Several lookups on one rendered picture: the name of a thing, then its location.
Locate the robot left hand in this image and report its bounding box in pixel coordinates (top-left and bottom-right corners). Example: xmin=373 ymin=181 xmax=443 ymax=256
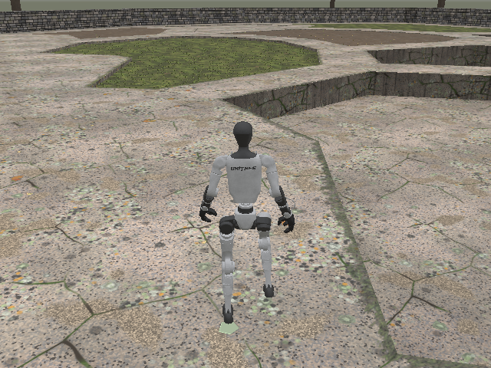
xmin=199 ymin=208 xmax=217 ymax=222

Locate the robot right thigh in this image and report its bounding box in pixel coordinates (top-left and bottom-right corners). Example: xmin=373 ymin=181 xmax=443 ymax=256
xmin=255 ymin=212 xmax=272 ymax=251

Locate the robot left upper arm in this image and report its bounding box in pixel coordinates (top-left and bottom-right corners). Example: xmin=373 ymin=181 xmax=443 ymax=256
xmin=206 ymin=155 xmax=228 ymax=197

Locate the robot left foot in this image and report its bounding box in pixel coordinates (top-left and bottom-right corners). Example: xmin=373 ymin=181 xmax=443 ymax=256
xmin=222 ymin=304 xmax=233 ymax=324

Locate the robot right hand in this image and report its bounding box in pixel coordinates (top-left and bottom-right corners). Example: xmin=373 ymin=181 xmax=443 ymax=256
xmin=278 ymin=214 xmax=295 ymax=233

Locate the right robot forearm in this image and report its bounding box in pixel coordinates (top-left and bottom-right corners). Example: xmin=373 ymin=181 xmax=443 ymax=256
xmin=275 ymin=186 xmax=292 ymax=219

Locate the left robot forearm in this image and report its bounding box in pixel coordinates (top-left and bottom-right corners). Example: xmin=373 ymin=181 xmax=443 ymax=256
xmin=200 ymin=185 xmax=214 ymax=211

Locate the robot right upper arm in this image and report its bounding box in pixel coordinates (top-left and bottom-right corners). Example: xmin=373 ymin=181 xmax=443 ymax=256
xmin=259 ymin=154 xmax=282 ymax=198

